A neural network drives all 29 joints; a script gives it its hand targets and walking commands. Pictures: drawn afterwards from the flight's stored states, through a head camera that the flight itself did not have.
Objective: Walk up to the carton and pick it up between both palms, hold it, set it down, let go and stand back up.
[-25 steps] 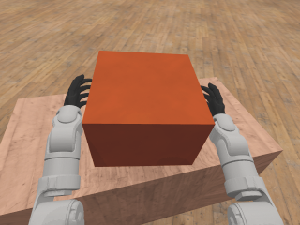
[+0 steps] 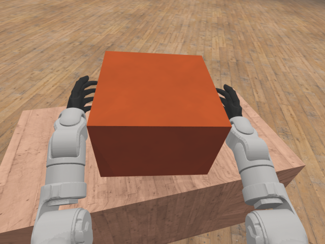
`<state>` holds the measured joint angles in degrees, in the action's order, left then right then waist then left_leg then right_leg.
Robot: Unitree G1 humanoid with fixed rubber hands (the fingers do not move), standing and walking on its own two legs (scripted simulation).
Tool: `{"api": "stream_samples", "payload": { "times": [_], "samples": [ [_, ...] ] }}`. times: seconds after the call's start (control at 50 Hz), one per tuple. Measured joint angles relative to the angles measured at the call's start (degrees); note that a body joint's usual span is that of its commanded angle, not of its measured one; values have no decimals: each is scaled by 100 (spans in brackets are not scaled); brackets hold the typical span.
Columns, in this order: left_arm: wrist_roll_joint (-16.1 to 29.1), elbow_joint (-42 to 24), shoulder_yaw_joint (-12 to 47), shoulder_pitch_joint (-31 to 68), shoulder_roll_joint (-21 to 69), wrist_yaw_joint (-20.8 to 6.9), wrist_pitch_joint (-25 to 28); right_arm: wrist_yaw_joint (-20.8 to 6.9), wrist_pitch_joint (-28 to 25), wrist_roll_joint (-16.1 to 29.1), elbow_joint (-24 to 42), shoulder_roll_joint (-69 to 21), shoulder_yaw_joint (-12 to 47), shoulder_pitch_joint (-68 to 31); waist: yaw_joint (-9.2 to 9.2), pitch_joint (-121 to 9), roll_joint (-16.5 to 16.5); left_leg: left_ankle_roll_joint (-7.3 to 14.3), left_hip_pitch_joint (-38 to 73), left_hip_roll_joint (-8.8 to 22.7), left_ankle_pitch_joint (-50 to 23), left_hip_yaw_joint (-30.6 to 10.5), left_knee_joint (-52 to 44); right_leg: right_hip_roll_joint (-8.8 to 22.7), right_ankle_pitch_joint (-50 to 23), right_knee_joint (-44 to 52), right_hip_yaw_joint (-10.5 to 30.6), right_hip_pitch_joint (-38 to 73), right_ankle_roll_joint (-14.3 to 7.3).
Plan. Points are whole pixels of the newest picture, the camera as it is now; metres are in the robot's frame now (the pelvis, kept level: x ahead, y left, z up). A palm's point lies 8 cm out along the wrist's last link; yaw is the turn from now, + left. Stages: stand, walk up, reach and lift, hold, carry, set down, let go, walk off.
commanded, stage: hold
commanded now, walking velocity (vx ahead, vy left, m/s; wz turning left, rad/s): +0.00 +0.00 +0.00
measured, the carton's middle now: (155, 111) +0.42 +0.00 +0.14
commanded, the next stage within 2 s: none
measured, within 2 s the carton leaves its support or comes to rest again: neither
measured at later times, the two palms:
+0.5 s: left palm (74, 106) +0.36 +0.19 +0.20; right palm (231, 113) +0.36 -0.18 +0.18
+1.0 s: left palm (73, 107) +0.36 +0.19 +0.20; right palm (231, 114) +0.35 -0.18 +0.18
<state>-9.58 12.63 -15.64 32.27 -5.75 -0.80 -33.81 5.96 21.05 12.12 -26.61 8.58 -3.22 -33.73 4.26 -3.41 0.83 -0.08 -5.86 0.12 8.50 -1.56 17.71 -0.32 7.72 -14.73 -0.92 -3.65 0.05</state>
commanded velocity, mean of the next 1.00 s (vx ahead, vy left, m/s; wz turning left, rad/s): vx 0.00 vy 0.00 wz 0.00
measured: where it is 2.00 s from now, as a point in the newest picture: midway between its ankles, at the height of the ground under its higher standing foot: outside the picture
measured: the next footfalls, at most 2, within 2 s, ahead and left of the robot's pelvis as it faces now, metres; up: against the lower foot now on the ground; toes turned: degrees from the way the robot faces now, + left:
none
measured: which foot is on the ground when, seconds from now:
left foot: down 0.00-1.00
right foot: down 0.00-1.00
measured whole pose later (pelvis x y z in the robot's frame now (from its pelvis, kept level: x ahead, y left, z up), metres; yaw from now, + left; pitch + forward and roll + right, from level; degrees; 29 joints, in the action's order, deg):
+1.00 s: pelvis +0.00 +0.00 +0.00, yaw +0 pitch -4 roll -1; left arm -11.1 9.3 -16.8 32.8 -5.6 -2.2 -37.7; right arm 6.0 23.7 12.5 -25.0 8.6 -3.0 -34.8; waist 4.5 -3.2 0.9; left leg 0.0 -5.6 0.0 8.3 -1.9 17.5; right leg -0.3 7.5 -14.4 -1.1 -3.2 0.1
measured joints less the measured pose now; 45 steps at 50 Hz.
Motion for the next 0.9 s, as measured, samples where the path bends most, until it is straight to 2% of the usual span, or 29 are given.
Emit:
{"api": "stream_samples", "payload": {
  "times": [0.48,0.9],
  "samples": [
    [-158,20,-148,235,2,-97,-262,-55,173,-50,-194,-18,-91,-299,-1,2,14,-2,9,-11,-59,-19,-38,6,-35,5,-11,0,-4],
    [-141,-305,-103,62,5,-138,-375,2,251,29,146,-6,6,-106,30,11,12,1,7,-12,-27,-31,-18,3,-19,27,-19,22,-1]
  ]
}}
